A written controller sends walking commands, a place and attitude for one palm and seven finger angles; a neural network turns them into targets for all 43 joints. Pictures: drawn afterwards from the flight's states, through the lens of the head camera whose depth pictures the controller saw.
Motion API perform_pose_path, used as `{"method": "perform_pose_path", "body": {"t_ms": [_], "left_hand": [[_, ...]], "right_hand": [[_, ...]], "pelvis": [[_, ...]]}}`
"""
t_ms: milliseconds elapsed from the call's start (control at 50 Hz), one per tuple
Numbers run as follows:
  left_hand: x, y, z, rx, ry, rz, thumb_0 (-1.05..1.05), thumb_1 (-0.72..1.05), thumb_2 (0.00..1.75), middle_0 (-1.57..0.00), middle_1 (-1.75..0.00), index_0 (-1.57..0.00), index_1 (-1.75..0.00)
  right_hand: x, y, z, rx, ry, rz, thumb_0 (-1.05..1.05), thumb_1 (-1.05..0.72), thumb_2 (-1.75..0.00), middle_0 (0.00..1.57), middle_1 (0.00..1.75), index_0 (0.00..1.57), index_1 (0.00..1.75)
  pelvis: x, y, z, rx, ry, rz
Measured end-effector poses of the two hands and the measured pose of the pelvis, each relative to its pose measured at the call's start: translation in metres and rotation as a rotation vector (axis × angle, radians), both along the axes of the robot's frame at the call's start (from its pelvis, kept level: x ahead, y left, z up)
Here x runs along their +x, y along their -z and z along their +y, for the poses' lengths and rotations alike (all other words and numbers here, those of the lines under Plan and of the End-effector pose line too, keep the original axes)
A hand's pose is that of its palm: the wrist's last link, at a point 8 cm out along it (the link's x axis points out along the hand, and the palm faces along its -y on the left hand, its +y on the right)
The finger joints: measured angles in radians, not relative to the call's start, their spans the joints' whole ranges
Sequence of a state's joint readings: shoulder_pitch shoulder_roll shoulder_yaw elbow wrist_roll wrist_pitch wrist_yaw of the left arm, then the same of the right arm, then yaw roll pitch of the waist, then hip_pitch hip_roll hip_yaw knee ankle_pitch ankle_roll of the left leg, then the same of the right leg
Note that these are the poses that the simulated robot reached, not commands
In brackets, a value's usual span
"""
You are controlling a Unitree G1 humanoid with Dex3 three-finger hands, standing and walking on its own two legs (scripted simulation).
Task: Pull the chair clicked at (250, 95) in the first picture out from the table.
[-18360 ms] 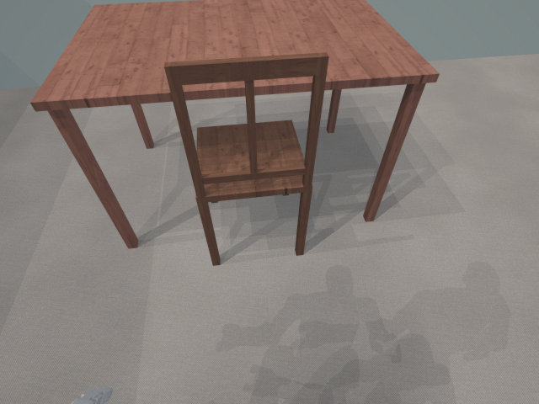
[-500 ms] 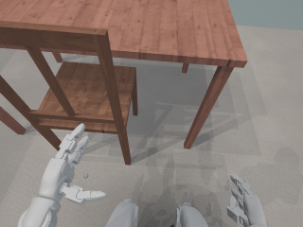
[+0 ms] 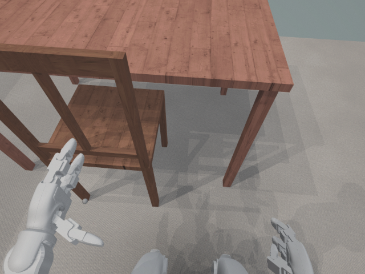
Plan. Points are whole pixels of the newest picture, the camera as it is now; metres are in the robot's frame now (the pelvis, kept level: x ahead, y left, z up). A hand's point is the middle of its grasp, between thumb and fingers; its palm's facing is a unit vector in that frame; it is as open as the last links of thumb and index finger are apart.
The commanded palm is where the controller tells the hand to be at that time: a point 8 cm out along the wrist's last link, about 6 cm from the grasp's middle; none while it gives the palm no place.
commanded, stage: raise the hand toward the chair's back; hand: left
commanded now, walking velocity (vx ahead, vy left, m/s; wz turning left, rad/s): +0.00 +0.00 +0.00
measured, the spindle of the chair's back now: (67, 117) +0.48 +0.35 +0.00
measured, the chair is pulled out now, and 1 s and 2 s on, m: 0.00 0.00 0.00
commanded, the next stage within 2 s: aim the fingers beside a spindle in 0.52 s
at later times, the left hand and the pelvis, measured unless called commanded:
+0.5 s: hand (93, 208) +0.23 +0.19 +0.05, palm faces -0.05 -1.00 -0.05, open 16.9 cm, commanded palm +0.21 +0.25 +0.06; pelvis -0.01 -0.01 +0.00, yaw +0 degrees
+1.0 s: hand (101, 196) +0.26 +0.19 +0.04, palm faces -0.05 -1.00 -0.04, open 16.9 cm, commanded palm +0.24 +0.24 +0.04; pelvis -0.01 +0.00 +0.00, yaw +0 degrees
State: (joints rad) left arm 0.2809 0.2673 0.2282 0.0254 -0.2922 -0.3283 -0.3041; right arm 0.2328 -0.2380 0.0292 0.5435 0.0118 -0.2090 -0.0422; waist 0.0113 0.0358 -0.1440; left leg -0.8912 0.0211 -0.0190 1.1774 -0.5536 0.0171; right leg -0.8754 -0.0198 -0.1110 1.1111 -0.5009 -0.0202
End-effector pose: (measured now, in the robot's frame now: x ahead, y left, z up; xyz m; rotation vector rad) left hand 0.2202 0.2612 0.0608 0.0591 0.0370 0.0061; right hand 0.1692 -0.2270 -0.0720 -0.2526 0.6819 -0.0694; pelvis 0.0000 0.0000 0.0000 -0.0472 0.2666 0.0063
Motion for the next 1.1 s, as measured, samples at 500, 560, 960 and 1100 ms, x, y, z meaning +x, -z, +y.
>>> {"method": "perform_pose_path", "body": {"t_ms": [500, 560, 960, 1100], "left_hand": [[-0.007, 0.007, -0.015, -0.01, 0.051, 0.045, -0.01, -0.5, 0.3, -0.06, -0.08, -0.06, -0.08], [-0.008, 0.003, -0.013, -0.008, 0.03, 0.015, -0.01, -0.5, 0.3, -0.06, -0.08, -0.06, -0.08], [0.019, 0.015, -0.019, -0.019, 0.05, -0.001, -0.01, -0.5, 0.3, -0.06, -0.08, -0.06, -0.08], [0.024, 0.026, -0.023, -0.02, 0.061, 0.033, -0.01, -0.5, 0.3, -0.06, -0.08, -0.06, -0.08]], "right_hand": [[-0.008, -0.006, -0.012, 0.005, 0.019, -0.023, 0.02, -0.9, -0.9, 0.2, 0.3, 0.2, 0.3], [-0.007, -0.006, -0.01, 0.007, 0.014, -0.029, 0.02, -0.9, -0.9, 0.2, 0.3, 0.2, 0.3], [-0.015, 0.004, -0.012, -0.011, 0.019, 0.008, 0.02, -0.9, -0.9, 0.2, 0.3, 0.2, 0.3], [-0.018, 0.01, -0.011, -0.009, 0.023, 0.028, 0.02, -0.9, -0.9, 0.2, 0.3, 0.2, 0.3]], "pelvis": [[-0.006, -0.004, -0.006, 0.013, 0.007, -0.016], [-0.007, -0.004, -0.007, 0.013, 0.005, -0.018], [-0.008, 0.003, -0.003, 0.012, 0.007, 0.012], [-0.008, 0.006, -0.001, 0.013, 0.009, 0.028]]}}
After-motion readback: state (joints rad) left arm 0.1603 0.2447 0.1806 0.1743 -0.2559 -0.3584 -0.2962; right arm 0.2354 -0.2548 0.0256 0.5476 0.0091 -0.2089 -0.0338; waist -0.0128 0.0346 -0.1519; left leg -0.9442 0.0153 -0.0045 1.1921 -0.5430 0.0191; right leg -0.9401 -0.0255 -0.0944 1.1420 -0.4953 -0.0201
